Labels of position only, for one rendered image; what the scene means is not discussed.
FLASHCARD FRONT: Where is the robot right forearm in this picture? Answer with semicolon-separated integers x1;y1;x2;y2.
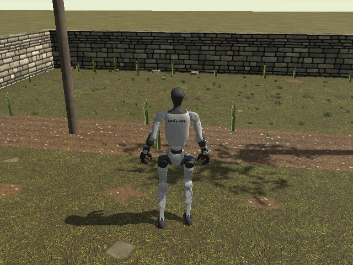
198;134;208;155

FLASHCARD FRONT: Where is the left robot foot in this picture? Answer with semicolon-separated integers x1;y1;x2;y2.
158;215;166;229

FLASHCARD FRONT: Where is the left robot hand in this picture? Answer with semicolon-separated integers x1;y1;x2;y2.
140;152;152;165

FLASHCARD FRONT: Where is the robot right thigh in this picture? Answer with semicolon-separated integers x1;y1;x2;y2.
183;154;195;190

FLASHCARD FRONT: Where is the right robot hand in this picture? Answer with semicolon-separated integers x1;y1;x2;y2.
197;153;210;165

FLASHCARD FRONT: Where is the robot left upper arm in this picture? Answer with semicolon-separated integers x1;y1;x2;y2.
149;111;166;141

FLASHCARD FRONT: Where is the robot right upper arm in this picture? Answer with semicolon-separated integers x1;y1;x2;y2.
189;112;204;142

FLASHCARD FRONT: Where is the robot left forearm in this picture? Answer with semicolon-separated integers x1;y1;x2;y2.
142;133;154;154

